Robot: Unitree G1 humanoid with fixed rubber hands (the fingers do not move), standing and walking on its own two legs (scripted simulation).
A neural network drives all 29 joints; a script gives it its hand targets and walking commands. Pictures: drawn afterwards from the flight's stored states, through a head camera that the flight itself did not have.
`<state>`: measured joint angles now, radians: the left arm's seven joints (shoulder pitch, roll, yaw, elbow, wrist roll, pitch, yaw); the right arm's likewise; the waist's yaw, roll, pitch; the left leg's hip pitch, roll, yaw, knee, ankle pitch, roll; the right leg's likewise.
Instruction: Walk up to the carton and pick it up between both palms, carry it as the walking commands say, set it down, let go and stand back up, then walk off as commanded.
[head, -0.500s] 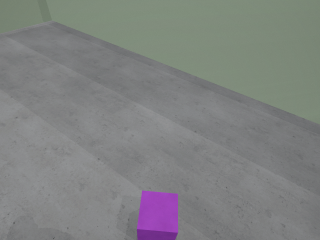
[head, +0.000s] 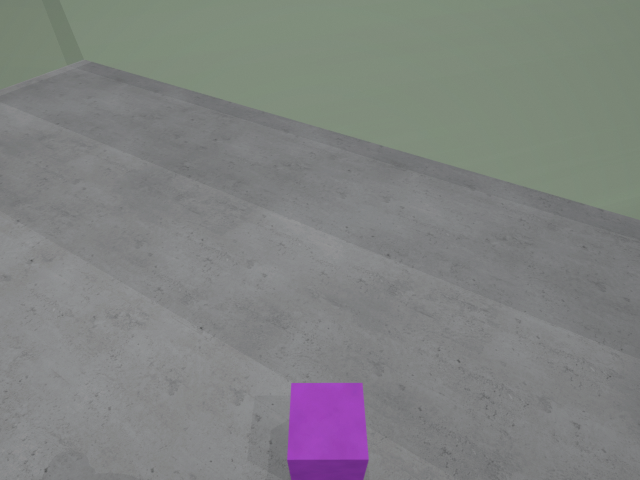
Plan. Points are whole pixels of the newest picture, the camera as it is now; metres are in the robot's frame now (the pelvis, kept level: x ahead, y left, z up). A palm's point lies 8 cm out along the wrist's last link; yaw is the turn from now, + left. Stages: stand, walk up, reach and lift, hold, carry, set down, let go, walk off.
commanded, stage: walk up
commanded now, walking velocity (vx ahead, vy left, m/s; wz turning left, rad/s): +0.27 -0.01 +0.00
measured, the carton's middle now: (327, 434) +0.43 -0.01 -0.66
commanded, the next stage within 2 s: none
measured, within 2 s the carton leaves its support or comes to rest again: neither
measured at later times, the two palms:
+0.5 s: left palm out of the picture +0.08 +0.20 -0.15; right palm out of the picture +0.01 -0.21 -0.16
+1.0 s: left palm out of the picture +0.05 +0.24 -0.15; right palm out of the picture +0.08 -0.23 -0.14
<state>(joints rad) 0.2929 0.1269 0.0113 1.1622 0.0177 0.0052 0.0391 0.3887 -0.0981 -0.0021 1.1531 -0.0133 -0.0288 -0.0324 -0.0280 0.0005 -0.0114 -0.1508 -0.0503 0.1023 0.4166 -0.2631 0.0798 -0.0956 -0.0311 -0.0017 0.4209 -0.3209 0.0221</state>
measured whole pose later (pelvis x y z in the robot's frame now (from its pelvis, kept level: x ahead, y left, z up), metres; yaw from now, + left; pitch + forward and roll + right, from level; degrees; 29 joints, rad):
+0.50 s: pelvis +0.08 -0.02 -0.01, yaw +0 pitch -1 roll +0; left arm 0.25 0.13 0.01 1.09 0.02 -0.03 0.05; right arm 0.38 -0.09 0.01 1.15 -0.01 -0.04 -0.05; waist -0.02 0.02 0.11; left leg -0.06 -0.03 0.09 0.49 -0.38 0.04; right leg -0.31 -0.05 -0.09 0.57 -0.18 0.00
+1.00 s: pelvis +0.06 -0.01 +0.00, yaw +1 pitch +1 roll +0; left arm 0.26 0.21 0.05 1.12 0.03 0.06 0.04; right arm 0.27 -0.15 -0.03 1.05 -0.02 0.01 -0.05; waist 0.00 0.00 0.00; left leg -0.24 -0.03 0.03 0.48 -0.25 0.04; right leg -0.27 -0.04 -0.05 0.64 -0.34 0.01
